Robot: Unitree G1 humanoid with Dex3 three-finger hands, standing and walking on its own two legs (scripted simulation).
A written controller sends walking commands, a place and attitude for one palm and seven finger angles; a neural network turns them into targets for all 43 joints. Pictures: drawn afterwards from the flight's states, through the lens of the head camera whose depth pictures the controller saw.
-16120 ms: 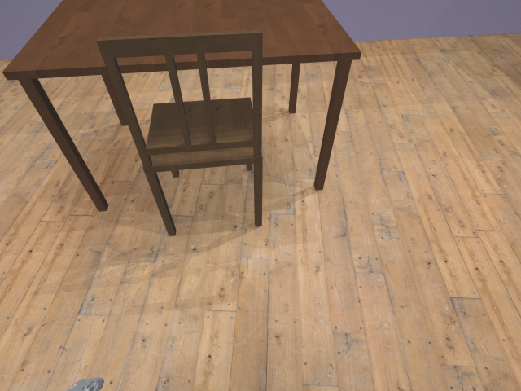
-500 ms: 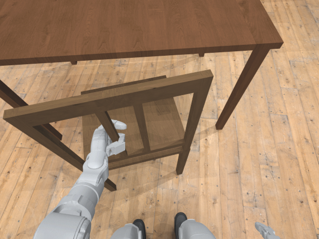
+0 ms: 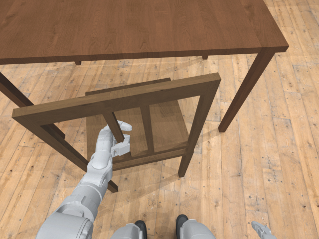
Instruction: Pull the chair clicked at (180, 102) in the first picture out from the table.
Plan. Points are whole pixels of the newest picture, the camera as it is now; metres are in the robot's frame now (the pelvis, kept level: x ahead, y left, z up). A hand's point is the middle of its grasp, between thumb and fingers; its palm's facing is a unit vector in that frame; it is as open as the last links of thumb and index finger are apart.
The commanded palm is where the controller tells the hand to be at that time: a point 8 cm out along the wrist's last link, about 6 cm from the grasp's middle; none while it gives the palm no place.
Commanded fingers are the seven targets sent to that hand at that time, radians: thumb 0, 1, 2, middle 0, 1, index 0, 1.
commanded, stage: step backward, pulling the chair out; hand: left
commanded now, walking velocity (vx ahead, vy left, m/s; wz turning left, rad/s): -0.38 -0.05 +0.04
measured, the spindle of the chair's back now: (120, 138) +0.39 +0.12 -0.07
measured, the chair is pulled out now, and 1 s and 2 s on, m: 0.13 0.13 0.20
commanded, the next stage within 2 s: stop walking, hand still on the chair in 1.38 s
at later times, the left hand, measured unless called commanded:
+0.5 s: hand (126, 144) +0.36 +0.10 -0.06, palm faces -0.02 -0.99 -0.16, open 5.3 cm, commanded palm +0.35 +0.15 -0.06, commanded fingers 0.00 0.90 0.90 -0.50 -1.45 -0.50 -1.45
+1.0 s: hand (126, 144) +0.36 +0.10 -0.06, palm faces +0.00 -0.99 -0.16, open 5.4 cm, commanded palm +0.35 +0.15 -0.06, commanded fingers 0.00 0.90 0.90 -0.50 -1.45 -0.50 -1.45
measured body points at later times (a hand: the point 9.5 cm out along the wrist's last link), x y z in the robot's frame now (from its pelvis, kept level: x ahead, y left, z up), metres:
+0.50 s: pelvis +0.00 -0.01 +0.00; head +0.09 -0.02 +0.44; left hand +0.36 +0.15 -0.05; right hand +0.09 -0.27 -0.14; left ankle +0.05 +0.12 -0.73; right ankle +0.08 -0.11 -0.73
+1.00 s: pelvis +0.00 -0.01 +0.00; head +0.09 -0.03 +0.44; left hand +0.36 +0.15 -0.05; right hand +0.09 -0.28 -0.14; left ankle +0.05 +0.12 -0.73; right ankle +0.08 -0.11 -0.73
